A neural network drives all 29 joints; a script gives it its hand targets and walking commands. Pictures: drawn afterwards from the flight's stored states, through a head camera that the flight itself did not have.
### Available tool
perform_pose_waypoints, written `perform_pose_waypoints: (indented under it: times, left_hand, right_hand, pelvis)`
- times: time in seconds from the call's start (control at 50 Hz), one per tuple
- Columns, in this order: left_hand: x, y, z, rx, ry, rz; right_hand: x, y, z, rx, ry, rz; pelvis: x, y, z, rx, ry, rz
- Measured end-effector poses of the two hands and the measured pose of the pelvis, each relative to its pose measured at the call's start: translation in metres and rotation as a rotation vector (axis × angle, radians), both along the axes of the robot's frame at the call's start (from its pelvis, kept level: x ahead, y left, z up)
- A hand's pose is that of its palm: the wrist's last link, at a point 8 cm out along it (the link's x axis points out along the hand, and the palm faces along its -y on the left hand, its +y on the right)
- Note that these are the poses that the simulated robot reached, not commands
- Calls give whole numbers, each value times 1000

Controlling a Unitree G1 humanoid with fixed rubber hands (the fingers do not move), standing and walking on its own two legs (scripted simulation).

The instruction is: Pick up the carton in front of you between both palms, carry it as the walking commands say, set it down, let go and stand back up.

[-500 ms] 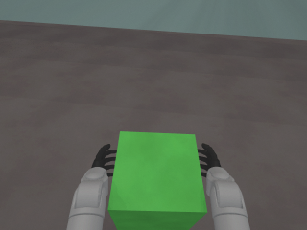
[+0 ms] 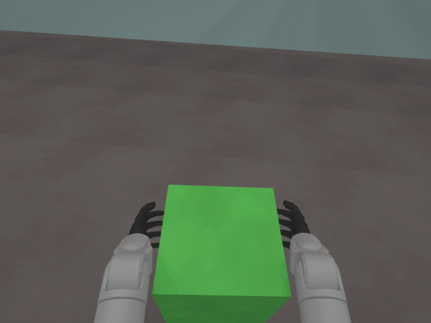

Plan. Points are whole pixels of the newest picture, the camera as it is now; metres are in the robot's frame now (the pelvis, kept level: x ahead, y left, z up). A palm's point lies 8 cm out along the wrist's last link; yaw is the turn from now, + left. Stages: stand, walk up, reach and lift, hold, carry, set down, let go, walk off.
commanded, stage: carry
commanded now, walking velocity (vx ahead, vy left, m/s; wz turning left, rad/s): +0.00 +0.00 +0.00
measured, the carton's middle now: (217, 259) +0.30 +0.00 -0.05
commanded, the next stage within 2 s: hold in 0.28 s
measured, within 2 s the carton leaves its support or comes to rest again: neither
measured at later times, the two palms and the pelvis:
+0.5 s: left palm (147, 243) +0.28 +0.13 +0.04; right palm (313, 254) +0.26 -0.17 +0.05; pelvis -0.01 +0.01 +0.01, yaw -5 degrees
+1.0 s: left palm (137, 230) +0.31 +0.15 +0.04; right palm (298, 251) +0.26 -0.14 +0.06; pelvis -0.02 +0.06 +0.00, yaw -9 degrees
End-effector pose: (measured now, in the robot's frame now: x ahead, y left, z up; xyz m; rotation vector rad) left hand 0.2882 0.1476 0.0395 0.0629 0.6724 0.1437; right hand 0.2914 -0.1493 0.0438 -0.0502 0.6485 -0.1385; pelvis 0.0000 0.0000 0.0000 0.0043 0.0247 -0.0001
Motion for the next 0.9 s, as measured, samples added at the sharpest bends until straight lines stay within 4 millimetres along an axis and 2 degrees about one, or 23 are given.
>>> perform_pose_waypoints:
  times: [0.3,0.42,0.56,0.7,0.9]
  left_hand:
    - [-6,-2,0,-2,1,-1]
    - [-11,-9,1,-11,5,-45]
    - [-4,-20,5,-12,-2,-125]
    - [-1,-10,7,-21,-3,-144]
    - [5,8,9,-50,-1,-149]
  right_hand:
    - [-6,-2,0,1,-1,-1]
    - [-19,-10,1,-5,4,-26]
    - [-37,-19,7,-7,-3,-115]
    - [-42,-8,13,-7,-4,-142]
    - [-39,10,16,-3,-5,-160]
  pelvis:
    - [-5,-2,1,1,-16,-4]
    - [-8,1,8,6,-98,-54]
    - [-14,14,9,-6,-138,-107]
    - [-17,31,9,-10,-148,-136]
    - [-17,54,8,-16,-149,-155]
